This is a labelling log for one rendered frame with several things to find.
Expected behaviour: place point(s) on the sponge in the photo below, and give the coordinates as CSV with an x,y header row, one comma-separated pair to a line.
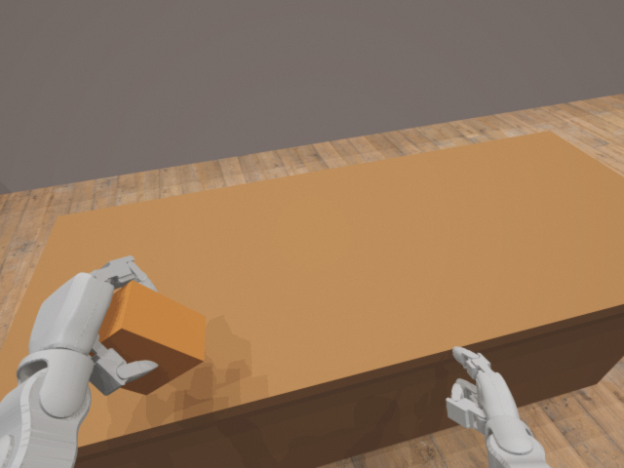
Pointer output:
x,y
141,324

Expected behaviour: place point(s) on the table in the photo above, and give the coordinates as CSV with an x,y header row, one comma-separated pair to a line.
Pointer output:
x,y
333,300

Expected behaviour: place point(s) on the right robot hand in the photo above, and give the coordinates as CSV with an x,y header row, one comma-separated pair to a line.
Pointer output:
x,y
472,406

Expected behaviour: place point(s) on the right robot forearm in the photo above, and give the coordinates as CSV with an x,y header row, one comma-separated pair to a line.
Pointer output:
x,y
510,444

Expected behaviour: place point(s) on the left robot forearm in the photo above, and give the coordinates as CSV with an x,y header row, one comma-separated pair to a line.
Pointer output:
x,y
40,419

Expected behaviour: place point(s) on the left robot hand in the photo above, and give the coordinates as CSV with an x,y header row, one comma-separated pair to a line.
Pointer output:
x,y
70,318

